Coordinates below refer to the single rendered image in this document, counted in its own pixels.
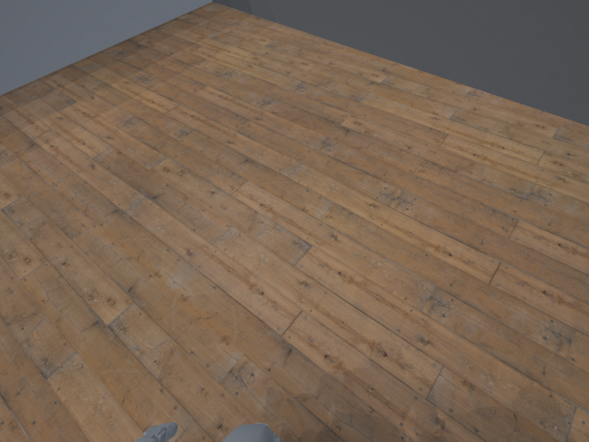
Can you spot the left robot hand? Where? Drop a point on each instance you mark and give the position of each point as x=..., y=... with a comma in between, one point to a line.
x=161, y=433

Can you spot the left robot thigh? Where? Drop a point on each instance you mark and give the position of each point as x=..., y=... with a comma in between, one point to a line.
x=252, y=433

